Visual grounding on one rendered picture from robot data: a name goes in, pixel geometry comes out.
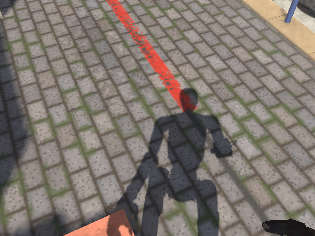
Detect robot right hand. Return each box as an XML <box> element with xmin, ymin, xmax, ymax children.
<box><xmin>262</xmin><ymin>218</ymin><xmax>315</xmax><ymax>236</ymax></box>

